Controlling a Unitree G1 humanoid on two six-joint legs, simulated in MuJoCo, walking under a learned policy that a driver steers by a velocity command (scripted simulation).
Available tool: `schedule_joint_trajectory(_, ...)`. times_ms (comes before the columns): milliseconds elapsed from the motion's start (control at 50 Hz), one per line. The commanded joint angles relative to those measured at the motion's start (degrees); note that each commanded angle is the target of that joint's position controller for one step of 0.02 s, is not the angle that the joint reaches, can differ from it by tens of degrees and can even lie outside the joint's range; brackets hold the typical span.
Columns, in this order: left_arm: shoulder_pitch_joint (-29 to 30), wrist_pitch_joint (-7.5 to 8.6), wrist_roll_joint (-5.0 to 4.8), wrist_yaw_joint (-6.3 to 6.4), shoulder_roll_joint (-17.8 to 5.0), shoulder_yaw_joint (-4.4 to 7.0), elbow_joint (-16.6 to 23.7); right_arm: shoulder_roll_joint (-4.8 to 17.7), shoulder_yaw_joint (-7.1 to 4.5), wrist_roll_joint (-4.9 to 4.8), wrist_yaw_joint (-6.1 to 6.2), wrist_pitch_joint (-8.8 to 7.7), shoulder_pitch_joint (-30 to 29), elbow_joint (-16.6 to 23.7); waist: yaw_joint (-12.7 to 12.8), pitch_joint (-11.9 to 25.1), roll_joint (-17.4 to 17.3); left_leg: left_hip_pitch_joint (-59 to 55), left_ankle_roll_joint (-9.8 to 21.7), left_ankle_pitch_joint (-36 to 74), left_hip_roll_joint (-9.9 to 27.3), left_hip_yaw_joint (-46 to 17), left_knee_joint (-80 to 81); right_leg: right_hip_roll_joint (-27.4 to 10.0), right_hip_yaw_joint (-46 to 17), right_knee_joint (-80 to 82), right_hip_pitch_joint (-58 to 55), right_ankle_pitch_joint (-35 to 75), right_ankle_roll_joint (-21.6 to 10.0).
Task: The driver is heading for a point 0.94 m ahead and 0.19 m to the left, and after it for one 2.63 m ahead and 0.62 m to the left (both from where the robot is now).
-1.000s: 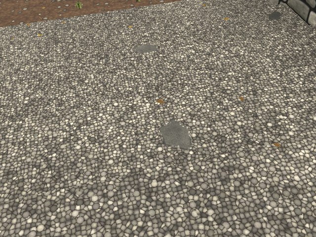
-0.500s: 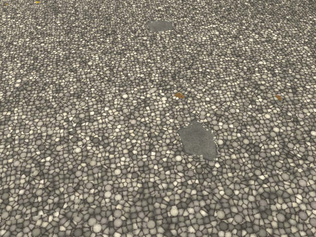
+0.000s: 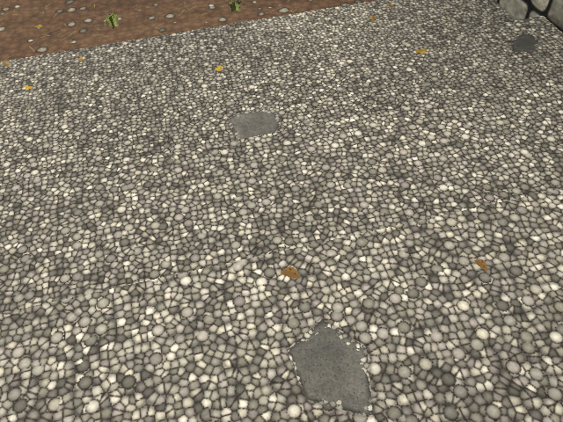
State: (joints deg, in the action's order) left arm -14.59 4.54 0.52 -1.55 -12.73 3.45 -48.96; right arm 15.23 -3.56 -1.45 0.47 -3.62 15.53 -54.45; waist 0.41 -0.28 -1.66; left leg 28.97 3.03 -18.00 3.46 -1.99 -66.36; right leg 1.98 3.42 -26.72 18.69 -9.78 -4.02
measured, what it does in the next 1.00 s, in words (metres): goes down: left foot, then right foot 0.16 m lower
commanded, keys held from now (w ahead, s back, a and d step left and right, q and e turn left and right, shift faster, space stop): w+q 0.48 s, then w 0.22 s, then w+e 0.30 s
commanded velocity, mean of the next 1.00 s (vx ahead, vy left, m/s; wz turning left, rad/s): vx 0.50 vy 0.00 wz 0.22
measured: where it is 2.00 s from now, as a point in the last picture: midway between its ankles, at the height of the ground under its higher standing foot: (232, 263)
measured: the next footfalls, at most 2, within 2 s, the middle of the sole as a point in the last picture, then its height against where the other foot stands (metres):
left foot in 0.40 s outside the picture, level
right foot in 0.82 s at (269, 377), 0.16 m lower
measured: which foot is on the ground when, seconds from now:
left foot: up 0.00-0.38, down 0.40-0.82, up 0.84-1.00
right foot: down 0.00-0.42, up 0.44-0.80, down 0.82-1.00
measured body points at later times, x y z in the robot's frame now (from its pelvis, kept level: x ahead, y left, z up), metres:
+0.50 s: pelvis +0.26 +0.09 -0.04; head +0.28 +0.09 +0.41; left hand +0.32 +0.37 -0.15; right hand +0.39 -0.16 -0.16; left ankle +0.23 +0.17 -0.74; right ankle +0.17 -0.08 -0.64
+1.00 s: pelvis +0.59 +0.15 -0.17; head +0.62 +0.16 +0.28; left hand +0.59 +0.39 -0.30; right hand +0.75 -0.06 -0.28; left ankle +0.55 +0.31 -0.78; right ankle +0.63 +0.09 -0.89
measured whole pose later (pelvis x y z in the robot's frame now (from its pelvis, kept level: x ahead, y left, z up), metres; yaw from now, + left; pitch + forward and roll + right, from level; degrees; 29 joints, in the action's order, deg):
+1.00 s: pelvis +0.59 +0.15 -0.17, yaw +13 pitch +4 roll -2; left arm -18.3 3.0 0.4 -1.5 -11.2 2.6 -48.6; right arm 10.9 -1.8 -0.2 1.4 -4.9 13.3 -43.7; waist -0.9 0.2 -1.3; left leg 40.5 -2.6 -20.7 4.1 -6.5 -76.5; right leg 9.3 -2.0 -28.5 21.1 -10.8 -6.8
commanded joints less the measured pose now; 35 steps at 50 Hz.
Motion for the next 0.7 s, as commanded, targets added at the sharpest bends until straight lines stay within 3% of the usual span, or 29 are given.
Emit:
schedule_joint_trajectory(20, -0.3, 1.75, 0.17, 0.6, -5.7, 1.41, 1.9, 2.7, -1.22, 0.08, 0.77, 1.13, 3.9, 1.8, -1.7, 1.9, 5.6, 6.1, -0.3, 5.7, 4.0, -3.5, 4.1, -15.1, -14.3, 17.7, -6.4, 3.7, -7.8)
schedule_joint_trajectory(60, -1.6, 1.97, 0.38, 1.53, -7.4, 1.96, 0.7, 3.4, -1.69, 0.05, 0.98, 1.18, -1.4, 3.8, -0.9, -0.6, 4.8, 10.0, -0.5, 11.1, 3.4, -5.4, 11.3, -15.3, -11.1, 19.2, -7.4, 6.7, -7.2)
schedule_joint_trajectory(80, -2.5, 1.95, 0.41, 1.98, -7.8, 2.09, 0.0, 3.0, -1.72, 0.58, 0.69, 0.87, -3.4, 4.7, -0.4, -0.7, 4.3, 10.4, -0.5, 14.6, 2.3, -5.8, 15.2, -14.9, -9.0, 18.9, -8.5, 10.6, -6.6)
schedule_joint_trajectory(100, -3.5, 1.84, 0.81, 2.15, -8.5, 2.39, -0.9, 1.7, -1.46, 1.08, 0.27, 0.68, -3.7, 5.0, -0.4, 1.1, 4.6, 7.8, -0.8, 18.3, 1.6, -4.5, 16.4, -14.2, -5.6, 18.0, -8.7, 15.0, -6.4)
schedule_joint_trajectory(140, -2.3, 2.09, 1.05, 2.58, -8.5, 2.36, -0.6, 2.3, -1.81, 1.08, -0.36, 0.56, -4.1, 5.1, -1.0, 2.2, 4.8, 1.5, -1.2, 26.0, -0.2, -0.7, 17.7, -12.1, 0.1, 17.3, -5.6, 15.7, -5.6)
schedule_joint_trajectory(160, -3.7, 2.38, 1.48, 2.64, -8.9, 2.54, -1.8, 2.7, -2.17, 1.3, -0.83, 0.77, -1.9, 4.1, -1.0, 2.8, 5.6, 1.9, -1.2, 27.7, 0.9, -2.2, 13.3, -14.8, -0.6, 15.5, -7.5, 17.2, -6.4)
schedule_joint_trajectory(200, -5.2, 2.39, 0.73, 2.59, -6.7, 2.16, -2.7, 3.1, -2.38, 1.31, -1.38, 1.27, -4.3, 5.4, 0.1, -0.2, 4.4, 8.4, -0.1, 24.7, 1.1, -3.7, 12.1, -16.4, -0.4, 13.4, -11.8, 17.6, -6.2)
schedule_joint_trajectory(240, -7.8, 1.9, 0.35, 2.68, -6.5, 2.3, -3.8, 3.0, -2.28, 1.46, -1.87, 1.24, -7.9, 7.5, 1.8, -2.9, 4.4, 15.1, 1.0, 19.5, 0.9, -3.2, 11.4, -18.6, -0.9, 10.4, -17.8, 20.4, -6.1)
schedule_joint_trajectory(300, -10.2, 0.99, -0.34, 2.99, -7.8, 2.91, -4.2, 2.9, -2.26, 0.84, -3.48, 1.4, -11.1, 10.6, 3.1, -4.1, 5.7, 22.0, 1.8, 10.8, 1.0, -1.7, 9.8, -21.5, -1.8, 4.9, -25.7, 27.5, -5.9)
schedule_joint_trajectory(320, -9.2, 0.78, -1.03, 3.39, -8.2, 3.04, -3.7, 2.9, -2.36, 0.68, -3.91, 1.39, -10.1, 10.8, 2.5, -3.5, 6.9, 20.7, 2.1, 8.6, 0.9, -0.2, 9.5, -21.6, -0.8, 2.8, -26.0, 31.4, -5.8)
schedule_joint_trajectory(340, -6.8, 0.72, -1.05, 3.61, -8.8, 3.03, -2.6, 3.4, -2.6, 0.69, -4.29, 1.36, -9.1, 11.3, 1.1, -3.0, 7.5, 15.9, 2.5, 6.9, -0.3, 2.8, 10.0, -20.9, 1.2, 0.1, -23.4, 38.4, -5.0)
schedule_joint_trajectory(360, -2.4, 0.65, -0.96, 3.73, -9.8, 3.15, -0.9, 4.0, -3.05, 0.78, -4.55, 1.39, -5.3, 10.7, -1.8, -1.5, 7.8, 5.5, 3.3, 5.5, -2.5, 6.7, 12.1, -19.0, 4.7, -4.3, -17.2, 46.9, -3.8)
schedule_joint_trajectory(380, 1.8, 0.96, -1.11, 3.67, -11.4, 3.46, 0.7, 5.9, -4.11, 0.85, -4.51, 1.35, 3.4, 8.6, -6.8, 2.2, 7.9, -10.7, 4.3, 5.2, -5.9, 10.9, 13.3, -16.9, 7.1, -13.5, -8.4, 54.4, -3.2)
schedule_joint_trajectory(400, 8.2, 2.12, -2.13, 3.42, -13.3, 3.91, 2.6, 9.2, -5.75, 1.05, -3.68, 0.97, 17.4, 4.6, -15.1, 6.1, 4.8, -30.7, 5.8, 12.6, -9.0, 12.7, 18.8, -14.8, 7.1, -29.9, 3.9, 51.2, -2.0)
schedule_joint_trajectory(420, 12.8, 3.94, -1.94, 2.59, -9.6, 2.99, 4.5, 12.1, -6.5, 0.2, -2.24, 0.58, 24.6, 1.3, -19.1, 1.6, -7.1, -38.0, 9.9, 22.4, -4.1, 2.4, 32.0, -6.0, 6.8, -57.9, 19.7, 4.1, 1.8)
schedule_joint_trajectory(440, 4.3, 6.43, -2.01, 1.0, -2.1, 0.84, 8.0, 13.2, -4.62, 0.57, -2.25, -0.74, 17.6, 4.0, -6.4, 5.7, -24.2, -40.5, 20.2, 28.9, 8.7, -32.7, 40.1, 0.9, -3.3, -69.8, 32.8, -27.1, 1.6)
schedule_joint_trajectory(460, 5.6, 7.23, -2.66, 0.96, -7.1, 1.77, 7.5, 7.2, -2.56, -0.85, -3.3, -1.93, 15.6, 5.8, -7.0, 5.0, -11.0, -37.2, 19.4, 31.3, 10.1, -34.5, 42.6, -1.9, -10.5, -62.8, 33.9, -25.0, -0.5)
schedule_joint_trajectory(480, 7.3, 6.78, -3.65, 1.2, -6.4, 1.84, 9.5, 7.6, -2.85, -1.02, -3.46, -2.13, 13.5, 5.5, -4.1, 2.9, -3.9, -34.8, 18.7, 21.4, 11.2, -35.0, 43.1, -2.1, -9.9, -57.7, 37.1, -19.5, -0.4)
schedule_joint_trajectory(500, 8.5, 5.74, -2.59, 1.82, -5.6, 1.64, 9.5, 9.1, -3.09, -1.37, -3.29, -2.2, 8.5, 6.9, -1.5, 1.6, 4.4, -28.6, 17.4, 16.0, 11.4, -34.6, 42.1, -4.3, -9.3, -52.8, 36.0, -17.3, 0.0)
schedule_joint_trajectory(520, 7.4, 4.38, -1.61, 2.44, -6.1, 1.88, 9.1, 7.9, -2.27, -0.69, -2.9, -2.36, 4.1, 8.7, 0.8, 1.0, 6.8, -20.8, 17.2, 20.1, 12.1, -31.8, 40.6, -6.0, -9.4, -48.8, 31.9, -14.8, 0.7)
schedule_joint_trajectory(540, 5.8, 3.21, -1.42, 2.16, -5.7, 1.59, 8.7, 7.6, -2.11, 0.04, -2.33, -2.26, 2.6, 9.1, 2.5, 0.6, 5.7, -13.6, 16.8, 22.9, 11.4, -28.2, 38.9, -7.8, -9.1, -42.8, 26.5, -15.5, 1.3)
schedule_joint_trajectory(560, 5.7, 2.86, -1.05, 1.43, -6.0, 1.39, 8.3, 7.3, -2.04, 1.18, -1.67, -2.17, 2.9, 9.6, 1.7, 0.2, 5.4, -12.0, 15.4, 24.4, 9.3, -24.0, 38.0, -8.4, -8.2, -38.9, 26.0, -7.6, 1.2)
schedule_joint_trajectory(580, 11.1, 3.39, -1.23, 0.58, -7.5, 1.85, 10.0, 5.2, -1.43, 0.77, -0.34, -2.72, 6.0, 9.1, 0.0, -0.6, 3.7, -12.1, 11.8, 15.4, 4.5, -18.5, 37.0, -8.3, -9.1, -28.7, 26.9, 4.6, 0.2)
schedule_joint_trajectory(600, 15.3, 3.99, 0.05, -0.52, -5.5, 0.96, 11.2, 5.0, -1.27, 0.31, 0.96, -2.92, 7.9, 9.0, -1.8, -0.3, 0.1, -11.6, 10.6, 13.5, 2.1, -15.7, 36.4, -6.7, -6.6, -22.0, 26.3, 14.3, -0.4)
schedule_joint_trajectory(620, 16.9, 4.32, 1.17, -1.92, -3.3, 0.19, 11.7, 2.9, -0.67, -0.08, 2.59, -2.07, 8.3, 8.5, -2.4, -0.5, 1.4, -2.4, 8.7, 4.0, -3.5, -8.5, 35.9, -4.4, -3.3, -8.8, 14.7, 31.9, -0.7)
schedule_joint_trajectory(640, 16.1, 4.45, 1.72, -2.95, -0.6, -0.46, 11.1, 2.9, -0.68, 0.6, 2.8, -1.8, 10.5, 7.4, -3.2, 1.6, 1.6, 4.7, 7.3, -2.2, -5.1, -5.9, 35.3, -1.3, -1.0, -6.4, 2.0, 46.1, -0.9)
schedule_joint_trajectory(660, 15.3, 3.83, 1.05, -3.18, 0.0, -0.51, 11.1, 4.1, -0.85, 0.61, 2.73, -1.64, 11.1, 7.0, -2.7, 2.5, 0.4, 7.3, 7.1, -4.5, -4.4, -6.0, 35.0, 0.2, -0.2, -7.5, -3.1, 48.7, -0.2)
schedule_joint_trajectory(700, 17.1, 2.47, -0.06, -2.84, -1.3, -0.49, 13.8, 3.1, -0.59, -0.35, 1.91, -1.19, 12.1, 7.0, -3.4, 0.2, -2.8, 3.8, 6.5, -6.4, -3.6, -7.6, 30.5, 0.2, -1.4, -4.6, -1.8, 42.1, -0.2)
